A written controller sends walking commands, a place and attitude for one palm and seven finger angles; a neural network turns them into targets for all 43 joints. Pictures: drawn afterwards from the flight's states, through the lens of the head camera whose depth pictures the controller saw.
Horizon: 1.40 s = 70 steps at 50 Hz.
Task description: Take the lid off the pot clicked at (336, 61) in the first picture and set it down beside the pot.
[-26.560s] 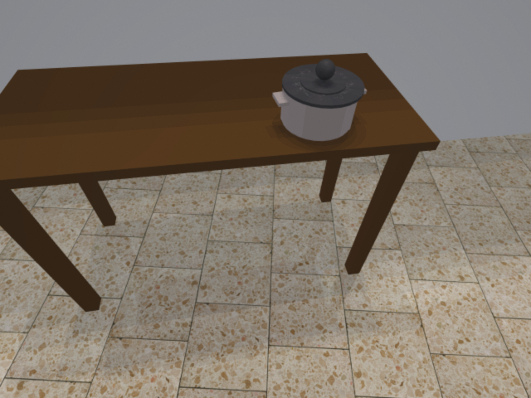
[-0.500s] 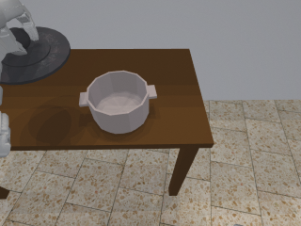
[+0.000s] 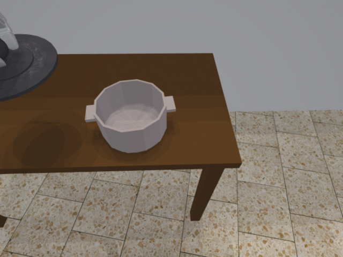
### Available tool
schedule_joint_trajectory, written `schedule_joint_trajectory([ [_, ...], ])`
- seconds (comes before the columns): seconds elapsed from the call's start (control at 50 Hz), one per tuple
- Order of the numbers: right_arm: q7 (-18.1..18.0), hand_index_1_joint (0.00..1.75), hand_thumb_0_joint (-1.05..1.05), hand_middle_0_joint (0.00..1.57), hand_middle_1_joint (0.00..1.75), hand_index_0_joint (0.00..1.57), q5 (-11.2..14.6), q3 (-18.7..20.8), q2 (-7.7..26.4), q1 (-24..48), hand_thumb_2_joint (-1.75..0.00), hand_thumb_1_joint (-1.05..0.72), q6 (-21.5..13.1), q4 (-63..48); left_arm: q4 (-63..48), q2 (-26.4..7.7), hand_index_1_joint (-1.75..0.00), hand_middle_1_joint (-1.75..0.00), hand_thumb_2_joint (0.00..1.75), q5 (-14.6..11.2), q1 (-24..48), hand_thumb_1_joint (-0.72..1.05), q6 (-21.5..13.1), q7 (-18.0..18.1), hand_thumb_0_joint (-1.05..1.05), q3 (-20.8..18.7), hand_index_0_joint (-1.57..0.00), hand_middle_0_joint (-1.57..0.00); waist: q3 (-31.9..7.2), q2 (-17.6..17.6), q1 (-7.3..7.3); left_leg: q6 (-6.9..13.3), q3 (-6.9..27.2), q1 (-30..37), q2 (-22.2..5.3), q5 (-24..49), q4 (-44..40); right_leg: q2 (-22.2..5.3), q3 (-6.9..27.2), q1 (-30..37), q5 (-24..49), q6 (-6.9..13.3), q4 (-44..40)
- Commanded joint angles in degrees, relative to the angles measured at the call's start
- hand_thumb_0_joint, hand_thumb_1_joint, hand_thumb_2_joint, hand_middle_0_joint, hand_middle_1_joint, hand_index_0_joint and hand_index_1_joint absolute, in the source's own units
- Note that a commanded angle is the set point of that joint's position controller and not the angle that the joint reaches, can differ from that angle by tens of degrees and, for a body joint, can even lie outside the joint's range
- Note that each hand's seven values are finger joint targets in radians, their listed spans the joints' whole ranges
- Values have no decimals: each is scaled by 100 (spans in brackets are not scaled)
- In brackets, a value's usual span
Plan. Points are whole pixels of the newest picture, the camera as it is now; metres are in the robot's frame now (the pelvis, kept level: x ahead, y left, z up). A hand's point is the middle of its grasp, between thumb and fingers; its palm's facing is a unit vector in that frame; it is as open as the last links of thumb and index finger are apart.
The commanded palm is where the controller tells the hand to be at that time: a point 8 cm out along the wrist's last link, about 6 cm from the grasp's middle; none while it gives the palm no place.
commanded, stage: lower the lid onto the table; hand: left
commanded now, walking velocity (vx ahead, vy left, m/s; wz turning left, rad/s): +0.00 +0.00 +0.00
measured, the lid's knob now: out of the picture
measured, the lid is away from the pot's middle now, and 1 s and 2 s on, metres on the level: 0.24 0.23 0.23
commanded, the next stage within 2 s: none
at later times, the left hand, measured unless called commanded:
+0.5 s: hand (5, 64) +0.45 +0.33 +0.22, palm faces -0.32 -0.17 -0.93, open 7.4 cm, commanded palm +0.45 +0.33 +0.30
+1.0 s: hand (15, 76) +0.45 +0.34 +0.18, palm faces -0.36 -0.17 -0.92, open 7.4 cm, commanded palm +0.46 +0.33 +0.26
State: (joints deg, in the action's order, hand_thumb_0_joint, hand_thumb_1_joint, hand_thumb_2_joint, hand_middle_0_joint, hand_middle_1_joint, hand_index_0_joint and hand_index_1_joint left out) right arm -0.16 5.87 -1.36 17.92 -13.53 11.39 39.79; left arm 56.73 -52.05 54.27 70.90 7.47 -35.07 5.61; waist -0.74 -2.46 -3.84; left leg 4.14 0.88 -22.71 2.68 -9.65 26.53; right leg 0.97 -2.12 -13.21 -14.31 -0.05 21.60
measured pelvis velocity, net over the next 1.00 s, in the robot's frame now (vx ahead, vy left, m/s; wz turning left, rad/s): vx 0.00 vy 0.01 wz -0.01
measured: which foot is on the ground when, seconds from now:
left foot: down 0.00-1.00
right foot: down 0.00-1.00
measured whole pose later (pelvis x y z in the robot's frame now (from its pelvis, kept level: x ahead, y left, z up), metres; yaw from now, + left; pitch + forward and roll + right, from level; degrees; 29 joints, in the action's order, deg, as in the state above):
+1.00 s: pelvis +0.00 +0.01 -0.01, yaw -1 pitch +8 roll -3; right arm -0.7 5.8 -0.8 17.3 -15.3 11.4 39.3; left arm 59.7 -49.7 54.0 64.9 1.6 -32.1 3.7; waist -1.5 -2.2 -5.1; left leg 4.8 0.3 -26.7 2.7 -11.4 30.2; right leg 0.9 -1.6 -17.0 -15.6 -0.6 24.8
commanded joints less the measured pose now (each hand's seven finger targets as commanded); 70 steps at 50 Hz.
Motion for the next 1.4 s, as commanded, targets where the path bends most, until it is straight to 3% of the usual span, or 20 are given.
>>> schedule_joint_trajectory([
  [0.0, -61, 30, 0, 20, 30, 20, -22, 291, 908, -57, -90, -90, -159, -511, -1394, -1358, -106, -106, 89, 84, 3256, 72, 90, 378, 0, -238, -85, -86, -2395, -777, -133, 47, 298, 2609, -71, 2065, 59, 282, -64, -605, 1085, 257, -185],
  [0.02, -79, 30, 0, 20, 30, 20, -7, 303, 946, -150, -90, -90, -195, -463, -1153, -1226, -106, -106, 89, 40, 3086, 72, 91, 361, 0, -134, -85, -86, -2153, -716, -162, 13, 306, 2522, -97, 1948, 15, 290, -118, -699, 1030, 267, -254],
  [0.06, -80, 30, 0, 20, 30, 20, -9, 264, 940, -90, -90, -90, -173, -493, -1048, -1493, -106, -106, 89, 86, 3094, 72, 76, 393, 0, -351, -85, -86, -2169, -477, -104, 41, 280, 2312, -90, 1516, -57, 283, -91, -557, 872, 265, -199],
  [0.1, -92, 30, 0, 20, 30, 20, -15, 265, 933, -74, -90, -90, -180, -479, -1195, -1385, -106, -106, 89, 83, 3374, 72, 33, 405, 0, -226, -85, -86, -2311, -562, -110, 38, 303, 2368, -67, 1359, -109, 271, -92, -551, 816, 270, -186],
  [0.24, -113, 30, 0, 20, 30, 20, -40, 268, 939, -146, -90, -90, -202, -490, -1090, -1720, -106, -106, 89, 124, 3219, 72, -116, 480, 0, -520, -85, -86, -2529, -473, -61, 32, 272, 2305, -54, 1705, 2, 273, -59, -386, 1097, 264, -86],
  [0.3, -109, 30, 0, 20, 30, 20, -27, 277, 932, -163, -90, -90, -171, -461, -757, -1315, -106, -106, 89, 71, 3082, 72, -93, 468, 0, -209, -85, -86, -2072, -445, -128, 40, 252, 2117, -66, 1164, -84, 277, -88, -620, 782, 263, -146],
  [0.44, -122, 30, 0, 20, 30, 20, -40, 310, 960, -242, -90, -90, -199, -487, -1225, -1609, -106, -106, 89, 110, 3340, 72, -265, 545, 0, -409, -85, -86, -2562, -762, -110, 24, 327, 2450, -85, 1604, 26, 309, -58, -624, 889, 278, -86],
  [0.5, -154, 30, 0, 20, 30, 20, -26, 305, 960, -331, -90, -90, -202, -422, -667, -1536, -106, -106, 89, 92, 2943, 72, -293, 545, 0, -417, -85, -86, -2286, -510, -162, 58, 266, 2243, -74, 1537, 85, 314, -66, -690, 970, 260, -74],
  [0.54, -140, 30, 0, 20, 30, 20, -32, 326, 994, -333, -90, -90, -181, -448, -1057, -1827, -106, -106, 89, 82, 3082, 72, -354, 571, 0, -611, -85, -86, -2672, -587, -109, 47, 252, 2325, -72, 1719, 113, 300, -24, -509, 1112, 244, -28],
  [0.66, -128, 30, 0, 20, 30, 20, -35, 372, 989, -391, -90, -90, -196, -422, -1273, -1598, -106, -106, 89, 65, 3173, 72, -428, 600, 0, -481, -85, -86, -2684, -973, -165, 5, 371, 2685, -129, 2128, 233, 341, -72, -886, 1011, 268, -8],
  [0.74, -121, 30, 0, 20, 30, 20, -28, 354, 991, -412, -90, -90, -151, -460, -962, -1802, -106, -106, 89, 29, 2629, 72, -477, 603, 0, -729, -85, -86, -2585, -649, -122, 8, 316, 2381, -101, 2161, 277, 344, -67, -748, 1175, 244, 79],
  [0.8, -122, 30, 0, 20, 30, 20, -21, 369, 988, -422, -90, -90, -104, -429, -775, -1422, -106, -106, 89, -5, 2627, 72, -437, 590, 0, -414, -85, -86, -2334, -645, -195, 35, 287, 2274, -89, 1822, 265, 341, -82, -923, 1031, 244, 59],
  [0.84, -120, 30, 0, 20, 30, 20, -30, 385, 1019, -433, -90, -90, -106, -457, -1251, -1749, -106, -106, 89, 39, 2889, 72, -497, 628, 0, -624, -85, -86, -2746, -761, -149, 10, 331, 2529, -124, 2131, 301, 344, -63, -858, 1107, 241, 87],
  [0.92, -145, 30, 0, 20, 30, 20, -17, 382, 1002, -434, -90, -90, -123, -490, -1184, -1693, -106, -106, 89, -20, 2641, 72, -604, 637, 0, -671, -85, -86, -2733, -910, -153, -32, 349, 2616, -132, 2523, 407, 362, -110, -966, 1217, 268, 136],
  [0.98, -150, 30, 0, 20, 30, 20, -17, 357, 983, -436, -90, -90, -58, -480, -741, -1683, -106, -106, 89, -31, 2362, 72, -597, 644, 0, -709, -85, -86, -2419, -531, -179, 16, 321, 2227, -101, 1887, 354, 366, -102, -971, 1009, 239, 149],
  [1.02, -154, 30, 0, 20, 30, 20, 6, 378, 990, -406, -90, -90, -64, -477, -894, -1259, -106, -106, 89, -94, 2592, 72, -600, 615, 0, -319, -85, -86, -2276, -765, -216, -25, 340, 2287, -121, 1749, 287, 355, -131, -1129, 881, 273, 126],
  [1.14, -191, 30, 0, 20, 30, 20, -41, 376, 987, -442, -90, -90, -101, -470, -1270, -1660, -106, -106, 89, -11, 2811, 72, -726, 728, 0, -670, -85, -86, -2838, -854, -158, -48, 451, 2608, -143, 1901, 375, 368, -85, -1120, 819, 274, 178],
  [1.22, -219, 30, 0, 20, 30, 20, 0, 365, 1009, -482, -90, -90, -84, -408, -550, -1296, -106, -106, 89, -122, 2344, 72, -722, 685, 0, -434, -85, -86, -2309, -375, -208, 9, 316, 2093, -80, 1415, 338, 362, -120, -1093, 886, 272, 190],
  [1.32, -226, 30, 0, 20, 30, 20, -18, 367, 998, -451, -90, -90, -95, -427, -911, -1248, -106, -106, 89, -33, 2642, 72, -815, 769, 0, -327, -85, -86, -2412, -760, -192, -48, 411, 2310, -110, 1480, 361, 385, -131, -1288, 725, 311, 229],
  [1.38, -270, 30, 0, 20, 30, 20, 2, 320, 1006, -514, -90, -90, -87, -380, -282, -1570, -106, -106, 89, -23, 2227, 72, -823, 809, 0, -588, -85, -86, -2148, -332, -198, 38, 281, 1771, -57, 869, 353, 380, -85, -1099, 696, 272, 240],
])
